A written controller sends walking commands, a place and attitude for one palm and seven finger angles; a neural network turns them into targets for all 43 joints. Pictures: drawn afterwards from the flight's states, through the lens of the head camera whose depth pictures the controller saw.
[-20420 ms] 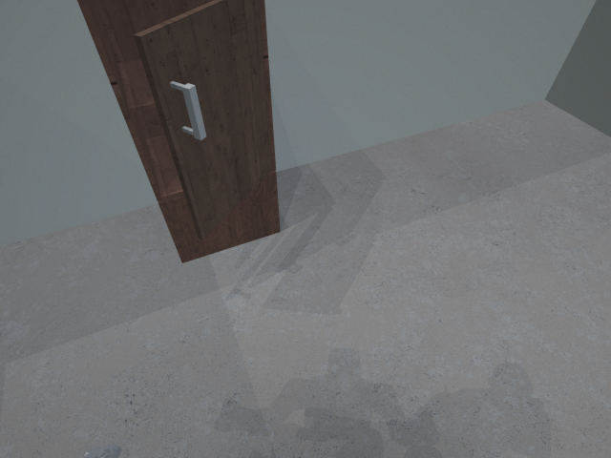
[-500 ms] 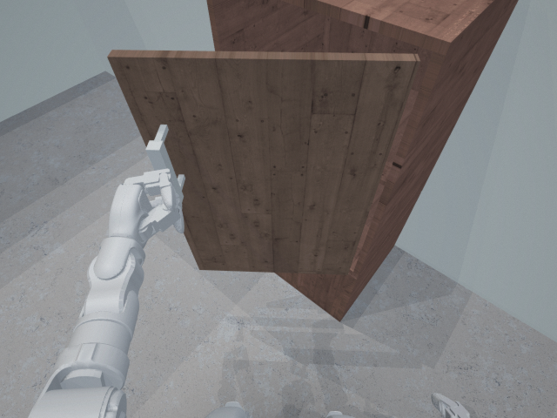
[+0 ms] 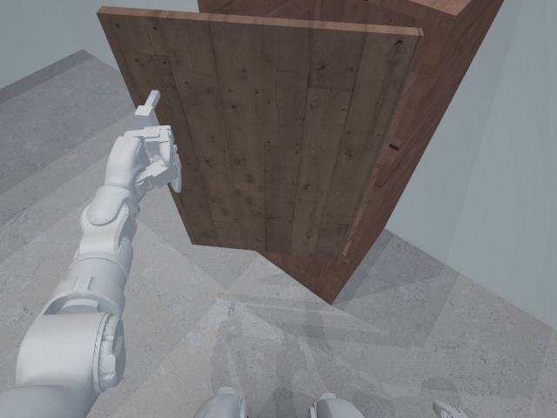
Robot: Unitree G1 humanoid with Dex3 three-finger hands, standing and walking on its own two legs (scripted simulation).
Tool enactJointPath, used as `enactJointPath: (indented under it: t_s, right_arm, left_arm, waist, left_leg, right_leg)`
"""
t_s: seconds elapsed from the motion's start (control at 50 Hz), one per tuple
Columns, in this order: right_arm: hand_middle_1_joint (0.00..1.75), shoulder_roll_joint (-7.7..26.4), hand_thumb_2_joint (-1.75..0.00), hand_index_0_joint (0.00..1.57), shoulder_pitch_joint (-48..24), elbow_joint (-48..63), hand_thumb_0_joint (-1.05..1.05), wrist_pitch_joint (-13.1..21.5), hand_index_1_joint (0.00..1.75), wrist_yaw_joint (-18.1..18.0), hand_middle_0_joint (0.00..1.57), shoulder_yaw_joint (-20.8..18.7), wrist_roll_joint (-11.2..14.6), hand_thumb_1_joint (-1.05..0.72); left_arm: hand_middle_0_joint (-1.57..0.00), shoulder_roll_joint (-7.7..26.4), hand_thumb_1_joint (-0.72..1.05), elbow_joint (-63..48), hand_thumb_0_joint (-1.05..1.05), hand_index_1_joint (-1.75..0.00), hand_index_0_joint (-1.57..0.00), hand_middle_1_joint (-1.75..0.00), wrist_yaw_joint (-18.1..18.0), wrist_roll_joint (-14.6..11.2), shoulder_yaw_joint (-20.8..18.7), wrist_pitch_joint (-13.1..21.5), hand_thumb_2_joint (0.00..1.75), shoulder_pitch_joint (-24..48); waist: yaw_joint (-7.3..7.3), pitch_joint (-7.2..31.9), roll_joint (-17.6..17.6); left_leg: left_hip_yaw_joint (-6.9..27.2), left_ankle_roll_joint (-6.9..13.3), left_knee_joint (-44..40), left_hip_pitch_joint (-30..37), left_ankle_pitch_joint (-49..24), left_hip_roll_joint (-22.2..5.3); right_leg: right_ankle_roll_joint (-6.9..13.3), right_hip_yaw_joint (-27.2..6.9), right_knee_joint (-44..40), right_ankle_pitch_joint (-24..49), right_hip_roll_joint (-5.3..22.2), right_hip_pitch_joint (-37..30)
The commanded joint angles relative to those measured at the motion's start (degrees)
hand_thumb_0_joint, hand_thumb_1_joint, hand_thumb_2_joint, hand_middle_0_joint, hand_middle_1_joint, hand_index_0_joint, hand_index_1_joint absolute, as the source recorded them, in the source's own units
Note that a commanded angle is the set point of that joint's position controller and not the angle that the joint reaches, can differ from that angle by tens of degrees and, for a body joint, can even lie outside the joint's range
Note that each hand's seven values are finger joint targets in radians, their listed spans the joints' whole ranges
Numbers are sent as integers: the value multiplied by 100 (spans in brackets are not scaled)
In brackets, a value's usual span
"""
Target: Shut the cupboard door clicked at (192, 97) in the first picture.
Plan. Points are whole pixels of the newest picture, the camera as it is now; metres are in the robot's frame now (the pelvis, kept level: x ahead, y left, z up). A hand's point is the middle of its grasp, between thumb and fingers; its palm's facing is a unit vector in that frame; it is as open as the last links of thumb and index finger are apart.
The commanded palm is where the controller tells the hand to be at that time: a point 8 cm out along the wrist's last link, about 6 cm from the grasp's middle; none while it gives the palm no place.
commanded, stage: push the door shut along its arc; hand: left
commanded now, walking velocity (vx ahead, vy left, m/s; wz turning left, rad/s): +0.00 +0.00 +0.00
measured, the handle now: (160, 134) +0.52 +0.18 +0.09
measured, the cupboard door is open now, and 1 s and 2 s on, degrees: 32 19 5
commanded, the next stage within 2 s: pull the fist back off the door in 1.42 s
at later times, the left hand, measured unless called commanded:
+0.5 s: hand (194, 142) +0.50 +0.12 +0.10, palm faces -0.27 -0.96 -0.01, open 3.1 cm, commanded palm +0.50 +0.17 +0.09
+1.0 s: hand (225, 116) +0.55 +0.08 +0.10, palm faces -0.37 -0.93 +0.00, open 3.1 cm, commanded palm +0.56 +0.13 +0.09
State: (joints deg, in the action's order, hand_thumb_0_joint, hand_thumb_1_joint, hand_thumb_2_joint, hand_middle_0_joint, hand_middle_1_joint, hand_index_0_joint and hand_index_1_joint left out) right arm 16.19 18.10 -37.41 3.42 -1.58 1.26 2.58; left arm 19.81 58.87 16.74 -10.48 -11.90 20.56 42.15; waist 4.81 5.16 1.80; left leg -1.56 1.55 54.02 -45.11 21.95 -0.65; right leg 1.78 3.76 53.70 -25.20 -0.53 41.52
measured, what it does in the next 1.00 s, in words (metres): stands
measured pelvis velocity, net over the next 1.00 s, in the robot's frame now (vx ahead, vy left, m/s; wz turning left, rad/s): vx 0.00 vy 0.01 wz -0.04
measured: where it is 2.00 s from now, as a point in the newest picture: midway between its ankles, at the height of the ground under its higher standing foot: outside the picture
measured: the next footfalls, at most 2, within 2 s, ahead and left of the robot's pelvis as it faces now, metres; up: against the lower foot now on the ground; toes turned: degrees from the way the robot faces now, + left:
none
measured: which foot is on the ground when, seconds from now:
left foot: down 0.00-1.00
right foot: down 0.00-1.00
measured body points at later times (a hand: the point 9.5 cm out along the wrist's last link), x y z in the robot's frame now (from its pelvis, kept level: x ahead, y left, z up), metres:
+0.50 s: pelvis +0.00 +0.01 -0.01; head +0.10 +0.01 +0.43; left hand +0.50 +0.18 +0.10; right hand +0.01 -0.27 -0.12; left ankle +0.04 +0.10 -0.68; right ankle +0.01 -0.10 -0.68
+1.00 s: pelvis +0.00 +0.01 -0.03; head +0.14 +0.01 +0.40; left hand +0.56 +0.13 +0.11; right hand -0.03 -0.27 -0.14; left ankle +0.04 +0.10 -0.68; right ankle +0.01 -0.10 -0.68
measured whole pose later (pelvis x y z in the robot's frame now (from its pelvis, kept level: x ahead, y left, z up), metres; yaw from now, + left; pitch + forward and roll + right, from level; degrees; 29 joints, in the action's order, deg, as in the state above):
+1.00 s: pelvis +0.00 +0.01 -0.03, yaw -2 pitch +23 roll -3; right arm 17.0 22.7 -37.9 3.8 -0.9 1.9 0.4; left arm 30.2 76.1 24.5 -4.4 -16.2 15.3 69.7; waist 13.6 5.9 3.7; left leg -1.4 2.0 63.4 -61.5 25.0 -2.7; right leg 1.6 3.8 60.9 -26.7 -2.4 57.3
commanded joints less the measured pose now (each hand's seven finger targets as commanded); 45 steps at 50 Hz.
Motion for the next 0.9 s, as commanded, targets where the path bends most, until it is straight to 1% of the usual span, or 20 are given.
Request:
enactJointPath:
  t_s: [0.0, 0.06, 0.1, 0.12, 0.16, 0.18, 0.22, 0.28, 0.3, 0.4, 0.44, 0.46, 0.54, 0.6, 0.64, 0.66, 0.76, 0.8, 0.84, 0.88]
  right_arm:
    - [30, 935, -90, 20, 485, 444, 0, 157, 30, -33, 20, -341, 2, -90]
    - [30, 954, -90, 20, 579, 423, 0, 141, 30, -29, 20, -349, -20, -90]
    - [30, 984, -90, 20, 663, 387, 0, 117, 30, -29, 20, -356, -22, -90]
    - [30, 972, -90, 20, 672, 392, 0, 116, 30, -22, 20, -347, -16, -90]
    - [30, 1018, -90, 20, 772, 339, 0, 96, 30, -37, 20, -352, -35, -90]
    - [30, 1001, -90, 20, 757, 364, 0, 98, 30, -26, 20, -344, -22, -90]
    - [30, 1038, -90, 20, 826, 323, 0, 92, 30, -28, 20, -347, -35, -90]
    - [30, 1032, -90, 20, 881, 323, 0, 104, 30, -3, 20, -359, -54, -90]
    - [30, 1063, -90, 20, 933, 311, 0, 86, 30, -6, 20, -370, -51, -90]
    - [30, 1064, -90, 20, 1009, 277, 0, 61, 30, 22, 20, -358, -69, -90]
    - [30, 1085, -90, 20, 1038, 271, 0, 43, 30, 24, 20, -341, -59, -90]
    - [30, 1103, -90, 20, 1084, 263, 0, 44, 30, 14, 20, -343, -76, -90]
    - [30, 1093, -90, 20, 1102, 289, 0, 47, 30, 47, 20, -341, -94, -90]
    - [30, 1103, -90, 20, 1143, 217, 0, 53, 30, 40, 20, -337, -101, -90]
    - [30, 1129, -90, 20, 1196, 190, 0, 52, 30, 28, 20, -347, -99, -90]
    - [30, 1124, -90, 20, 1212, 178, 0, 69, 30, 23, 20, -334, -114, -90]
    - [30, 1127, -90, 20, 1317, 95, 0, 139, 30, 13, 20, -321, -152, -90]
    - [30, 1146, -90, 20, 1324, 88, 0, 143, 30, 21, 20, -310, -164, -90]
    - [30, 1163, -90, 20, 1403, 112, 0, 140, 30, 17, 20, -290, -176, -90]
    - [30, 1147, -90, 20, 1461, 145, 0, 144, 30, 13, 20, -283, -193, -90]
  left_arm:
    - [-130, 1124, 90, -856, 0, -150, -130, -150, 190, -96, -206, 340, 90, 2845]
    - [-130, 1131, 90, -866, 0, -150, -130, -150, 279, -73, -149, 351, 90, 3163]
    - [-130, 1408, 90, -768, 0, -150, -130, -150, 294, -65, -365, 344, 90, 3237]
    - [-130, 1314, 90, -745, 0, -150, -130, -150, 325, -65, -268, 328, 90, 3322]
    - [-130, 1554, 90, -598, 0, -150, -130, -150, 326, -34, -444, 327, 90, 3467]
    - [-130, 1404, 90, -648, 0, -150, -130, -150, 351, -30, -292, 323, 90, 3571]
    - [-130, 1646, 90, -515, 0, -150, -130, -150, 358, 6, -456, 311, 90, 3674]
    - [-130, 1509, 90, -560, 0, -150, -130, -150, 441, 16, -329, 351, 90, 3831]
    - [-130, 1655, 90, -473, 0, -150, -130, -150, 459, 22, -455, 332, 90, 3760]
    - [-130, 1536, 90, -374, 0, -150, -130, -150, 531, 43, -307, 273, 90, 4132]
    - [-130, 1674, 90, -187, 0, -150, -130, -150, 521, 72, -368, 208, 90, 4255]
    - [-130, 1843, 90, -197, 0, -150, -130, -150, 512, 76, -517, 228, 90, 4349]
    - [-130, 1785, 90, -115, 0, -150, -130, -150, 579, 152, -433, 210, 90, 4411]
    - [-130, 1645, 90, -41, 0, -150, -130, -150, 631, 175, -231, 191, 90, 4855]
    - [-130, 1715, 90, 114, 0, -150, -130, -150, 648, 192, -272, 127, 90, 4963]
    - [-130, 1716, 90, 67, 0, -150, -130, -150, 664, 179, -256, 136, 90, 5139]
    - [-130, 1682, 90, 221, 0, -150, -130, -150, 714, 242, -170, 31, 90, 5594]
    - [-130, 1746, 90, 470, 0, -150, -130, -150, 703, 285, -214, -72, 90, 5559]
    - [-130, 2187, 90, 580, 0, -150, -130, -150, 671, 334, -529, -149, 90, 5635]
    - [-130, 2351, 90, 607, 0, -150, -130, -150, 687, 419, -638, -159, 90, 5626]
  waist:
    - [263, 2208, -12]
    - [302, 2373, 228]
    - [320, 2432, 86]
    - [371, 2380, 150]
    - [386, 2365, 84]
    - [440, 2385, 107]
    - [452, 2383, 160]
    - [478, 2632, 406]
    - [476, 2626, 235]
    - [602, 2577, 322]
    - [681, 2384, 258]
    - [635, 2475, 315]
    - [648, 2689, 464]
    - [844, 2591, 439]
    - [897, 2567, 348]
    - [885, 2667, 544]
    - [1000, 2841, 663]
    - [1032, 2831, 606]
    - [1008, 2859, 470]
    - [983, 3086, 500]
  left_leg:
    - [445, 72, -470, 1498, -941, 37]
    - [481, 70, -389, 1612, -1096, 35]
    - [502, 72, -383, 1512, -1032, 8]
    - [486, 78, -378, 1497, -1056, 13]
    - [534, 86, -341, 1475, -1090, -3]
    - [520, 86, -340, 1463, -1040, -1]
    - [527, 85, -316, 1387, -936, -14]
    - [593, 59, -262, 1693, -1187, -28]
    - [617, 60, -254, 1674, -1195, -53]
    - [660, 67, -194, 1697, -1261, -63]
    - [628, 89, -192, 1465, -1047, -58]
    - [637, 95, -152, 1491, -1160, -47]
    - [694, 60, -72, 1650, -1324, -67]
    - [726, 85, 16, 1621, -1298, -90]
    - [740, 97, 49, 1530, -1213, -103]
    - [734, 106, 94, 1588, -1311, -75]
    - [829, 104, 242, 1631, -1418, -110]
    - [825, 102, 298, 1508, -1334, -121]
    - [729, 138, 381, 1136, -1314, -91]
    - [705, 140, 453, 1094, -1516, -91]
  right_leg:
    - [-38, -399, -758, 1452, -84, -309]
    - [-19, -375, -663, 1495, -105, -154]
    - [-30, -379, -666, 1422, -116, -175]
    - [-33, -377, -670, 1448, -119, -130]
    - [-21, -360, -635, 1422, -143, -54]
    - [-40, -366, -648, 1383, -136, -2]
    - [-32, -385, -658, 1261, -145, 38]
    - [-13, -328, -582, 1366, -165, 209]
    - [-9, -313, -582, 1353, -174, 220]
    - [-18, -282, -557, 1353, -191, 437]
    - [-27, -318, -604, 1206, -200, 461]
    - [-3, -311, -551, 1278, -209, 435]
    - [4, -290, -476, 1334, -210, 578]
    - [-19, -276, -450, 1275, -225, 858]
    - [-20, -277, -445, 1194, -231, 920]
    - [-3, -286, -406, 1230, -234, 961]
    - [1, -242, -264, 1184, -240, 1240]
    - [-9, -239, -257, 1112, -250, 1327]
    - [-19, -300, -244, 1220, -262, 1036]
    - [-24, -317, -150, 1434, -272, 947]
